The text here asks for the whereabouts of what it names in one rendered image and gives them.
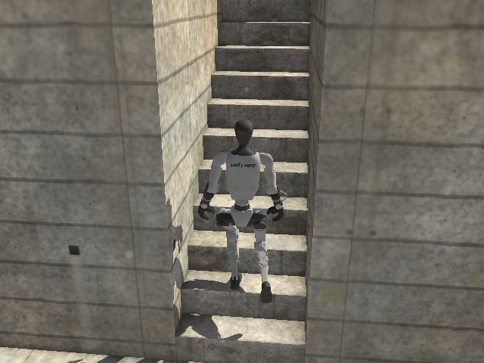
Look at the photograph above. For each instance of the stairs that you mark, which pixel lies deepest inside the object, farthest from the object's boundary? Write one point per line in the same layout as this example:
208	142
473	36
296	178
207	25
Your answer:
262	74

